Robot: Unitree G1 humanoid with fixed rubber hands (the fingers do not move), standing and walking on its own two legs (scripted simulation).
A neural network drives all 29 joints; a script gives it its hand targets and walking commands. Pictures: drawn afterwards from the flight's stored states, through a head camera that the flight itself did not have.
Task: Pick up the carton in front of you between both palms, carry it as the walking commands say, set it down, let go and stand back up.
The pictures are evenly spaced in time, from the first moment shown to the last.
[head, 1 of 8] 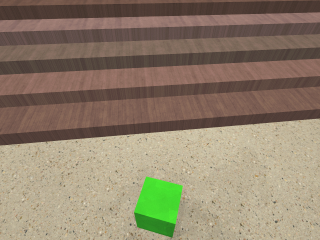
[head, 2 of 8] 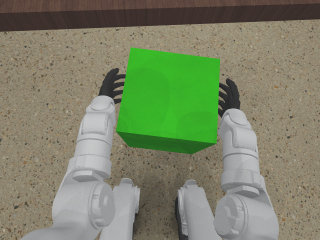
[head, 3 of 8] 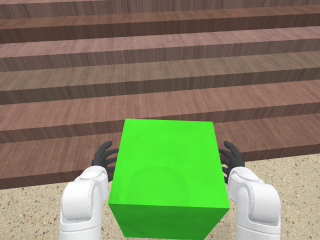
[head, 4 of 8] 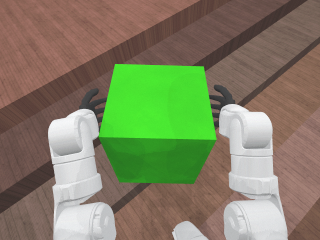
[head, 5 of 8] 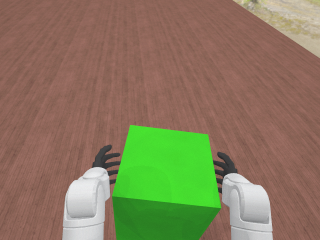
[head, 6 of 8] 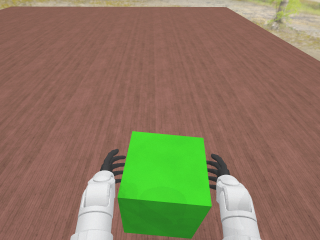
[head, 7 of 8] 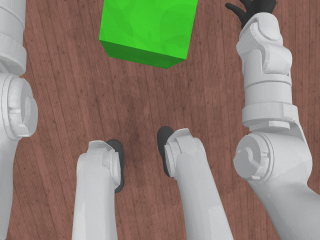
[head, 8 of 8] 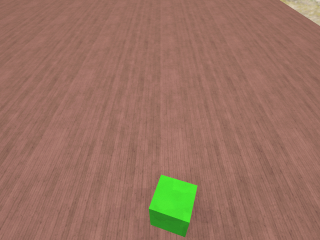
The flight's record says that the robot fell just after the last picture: no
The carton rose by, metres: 2.02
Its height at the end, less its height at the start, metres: +1.27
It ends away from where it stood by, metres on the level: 6.39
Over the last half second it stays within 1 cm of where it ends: yes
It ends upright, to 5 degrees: yes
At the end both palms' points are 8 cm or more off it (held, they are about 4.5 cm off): yes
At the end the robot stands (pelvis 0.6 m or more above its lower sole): yes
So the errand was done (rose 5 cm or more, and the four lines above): yes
